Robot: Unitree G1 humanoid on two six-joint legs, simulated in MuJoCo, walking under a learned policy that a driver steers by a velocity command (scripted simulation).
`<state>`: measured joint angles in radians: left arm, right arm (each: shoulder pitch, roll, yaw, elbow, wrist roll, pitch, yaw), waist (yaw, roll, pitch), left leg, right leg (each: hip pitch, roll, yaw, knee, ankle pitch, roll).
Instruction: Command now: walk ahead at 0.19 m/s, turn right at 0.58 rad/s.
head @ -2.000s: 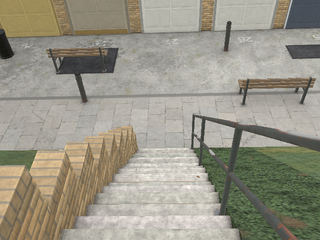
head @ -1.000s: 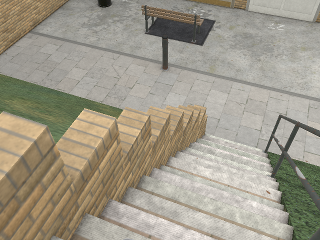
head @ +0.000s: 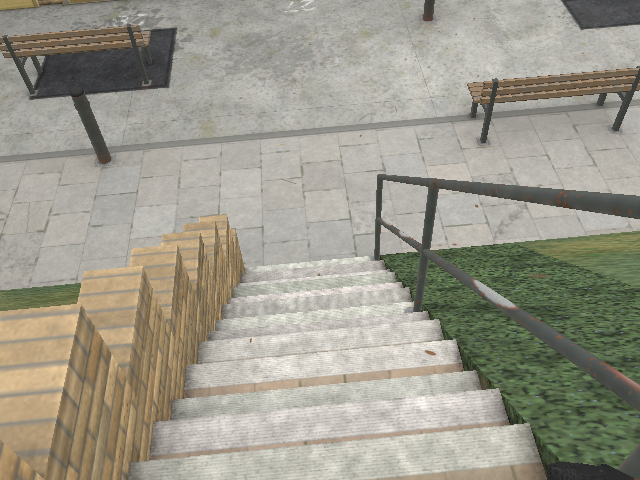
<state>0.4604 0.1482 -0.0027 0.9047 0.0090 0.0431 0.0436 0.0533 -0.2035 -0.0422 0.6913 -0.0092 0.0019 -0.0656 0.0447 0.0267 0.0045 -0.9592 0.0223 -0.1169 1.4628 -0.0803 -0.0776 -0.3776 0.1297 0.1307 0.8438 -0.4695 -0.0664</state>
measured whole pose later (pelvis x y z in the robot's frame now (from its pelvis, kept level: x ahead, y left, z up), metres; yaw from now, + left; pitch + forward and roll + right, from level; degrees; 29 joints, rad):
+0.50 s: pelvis +0.14 +0.04 -0.19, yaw -6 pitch -1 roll +1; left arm 0.11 0.10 -0.02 0.71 -0.03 0.09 0.09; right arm 0.55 -0.13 0.04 0.92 -0.02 0.03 0.00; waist -0.09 -0.05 0.02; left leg -0.26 -0.08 -0.10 0.54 -0.26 0.03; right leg -0.90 0.05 0.14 2.16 -0.66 0.09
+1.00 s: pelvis +0.14 -0.04 -0.14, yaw +11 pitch +1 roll +0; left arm 0.21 0.24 0.00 0.64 0.00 0.09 0.10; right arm 0.09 -0.35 -0.07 0.56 0.02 0.06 -0.05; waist 0.00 -0.01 0.06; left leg -0.77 -0.18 -0.05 1.13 0.19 -0.03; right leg -0.67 -0.11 -0.06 1.60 -0.83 0.02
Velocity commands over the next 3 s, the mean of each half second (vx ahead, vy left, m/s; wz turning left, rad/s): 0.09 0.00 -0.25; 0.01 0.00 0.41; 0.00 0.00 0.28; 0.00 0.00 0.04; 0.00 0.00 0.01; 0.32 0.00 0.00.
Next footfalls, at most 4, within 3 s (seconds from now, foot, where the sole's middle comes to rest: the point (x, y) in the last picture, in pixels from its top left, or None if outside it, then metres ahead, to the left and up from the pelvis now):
0.26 left None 0.20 0.14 -0.96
0.72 right None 0.15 -0.17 -0.74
1.08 left None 0.23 0.01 -0.96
1.58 right None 0.27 -0.22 -0.96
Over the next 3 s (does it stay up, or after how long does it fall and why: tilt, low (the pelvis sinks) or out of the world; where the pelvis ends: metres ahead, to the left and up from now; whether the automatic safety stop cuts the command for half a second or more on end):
stays up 0.33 -0.09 -0.23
